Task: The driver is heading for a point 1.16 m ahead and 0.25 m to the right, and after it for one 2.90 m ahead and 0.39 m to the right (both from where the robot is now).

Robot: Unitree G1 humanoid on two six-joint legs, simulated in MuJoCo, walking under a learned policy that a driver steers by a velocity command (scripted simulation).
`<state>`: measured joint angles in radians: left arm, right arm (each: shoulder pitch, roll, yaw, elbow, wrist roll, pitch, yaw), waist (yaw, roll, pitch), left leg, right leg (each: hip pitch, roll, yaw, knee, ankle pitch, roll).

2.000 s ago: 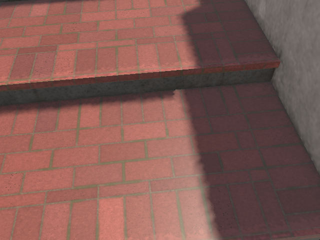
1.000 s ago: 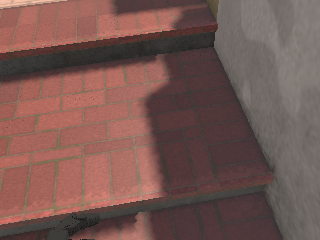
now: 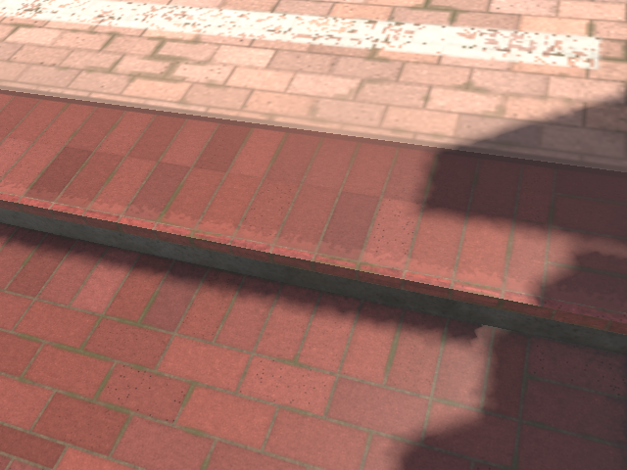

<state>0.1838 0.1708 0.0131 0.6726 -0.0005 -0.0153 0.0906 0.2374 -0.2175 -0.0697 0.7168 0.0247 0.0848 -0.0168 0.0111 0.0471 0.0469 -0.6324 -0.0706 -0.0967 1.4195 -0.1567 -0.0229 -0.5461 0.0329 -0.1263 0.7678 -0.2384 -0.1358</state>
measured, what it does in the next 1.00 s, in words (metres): climbs: left foot, then right foot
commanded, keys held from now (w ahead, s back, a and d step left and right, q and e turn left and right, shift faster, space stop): shift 0.24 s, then w+shift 0.76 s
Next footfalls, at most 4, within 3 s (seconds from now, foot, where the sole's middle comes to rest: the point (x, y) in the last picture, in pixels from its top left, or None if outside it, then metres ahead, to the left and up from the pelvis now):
0.20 left None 0.12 0.16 -0.74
0.30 right None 0.04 -0.18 -0.73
0.60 left None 0.20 0.07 -0.74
1.10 right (416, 387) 0.64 -0.10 -0.74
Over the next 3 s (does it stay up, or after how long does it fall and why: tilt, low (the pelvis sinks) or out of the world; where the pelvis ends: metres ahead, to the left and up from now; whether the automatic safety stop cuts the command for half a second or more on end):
stays up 2.26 -0.38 0.19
